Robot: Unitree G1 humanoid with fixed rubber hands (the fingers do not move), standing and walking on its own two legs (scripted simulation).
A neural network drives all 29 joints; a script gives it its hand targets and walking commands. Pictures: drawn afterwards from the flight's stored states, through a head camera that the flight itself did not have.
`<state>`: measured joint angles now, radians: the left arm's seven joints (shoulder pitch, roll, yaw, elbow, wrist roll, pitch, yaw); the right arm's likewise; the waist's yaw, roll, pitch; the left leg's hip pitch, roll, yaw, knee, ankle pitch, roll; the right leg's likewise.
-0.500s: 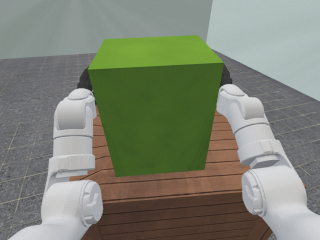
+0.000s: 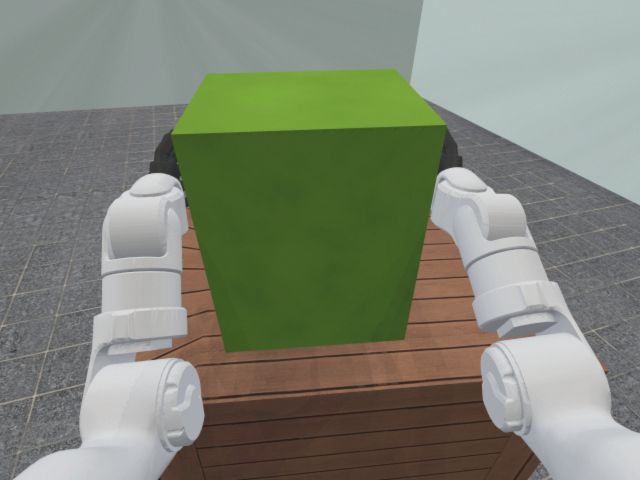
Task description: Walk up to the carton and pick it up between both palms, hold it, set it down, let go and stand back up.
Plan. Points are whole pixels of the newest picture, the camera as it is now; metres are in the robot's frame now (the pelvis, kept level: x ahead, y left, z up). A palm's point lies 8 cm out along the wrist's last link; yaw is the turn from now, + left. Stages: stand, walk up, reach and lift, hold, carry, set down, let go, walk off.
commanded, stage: hold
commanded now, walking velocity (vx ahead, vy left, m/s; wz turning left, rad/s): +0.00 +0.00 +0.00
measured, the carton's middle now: (309, 212) +0.38 +0.01 +0.22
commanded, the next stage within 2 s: none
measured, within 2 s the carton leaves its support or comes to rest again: neither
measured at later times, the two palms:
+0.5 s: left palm (167, 182) +0.36 +0.17 +0.27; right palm (446, 179) +0.37 -0.16 +0.28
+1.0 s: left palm (167, 189) +0.36 +0.17 +0.26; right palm (442, 181) +0.37 -0.15 +0.27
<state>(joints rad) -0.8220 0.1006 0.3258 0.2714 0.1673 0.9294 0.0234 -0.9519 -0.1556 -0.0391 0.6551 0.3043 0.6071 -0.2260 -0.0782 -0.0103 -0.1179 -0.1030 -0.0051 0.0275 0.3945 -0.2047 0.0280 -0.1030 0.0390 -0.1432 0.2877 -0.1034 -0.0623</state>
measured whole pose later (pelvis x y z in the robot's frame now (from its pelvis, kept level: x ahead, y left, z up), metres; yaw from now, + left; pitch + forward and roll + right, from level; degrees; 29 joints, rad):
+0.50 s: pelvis -0.01 +0.00 +0.00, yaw +0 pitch -5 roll -1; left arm -0.88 0.11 0.33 0.35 0.18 0.90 0.02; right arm -0.99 -0.16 -0.06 0.72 0.28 0.60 -0.21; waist -0.07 0.00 -0.13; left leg -0.12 -0.01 0.03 0.39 -0.19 0.03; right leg -0.13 0.03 -0.14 0.30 -0.10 -0.06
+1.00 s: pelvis +0.00 +0.00 +0.00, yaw +1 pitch -4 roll -1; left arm -0.83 0.12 0.32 0.31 0.16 0.90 0.00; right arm -0.96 -0.14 -0.05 0.66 0.30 0.62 -0.24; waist -0.08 -0.01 -0.13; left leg -0.12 -0.01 0.01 0.40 -0.20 0.02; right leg -0.12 0.04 -0.16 0.30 -0.11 -0.07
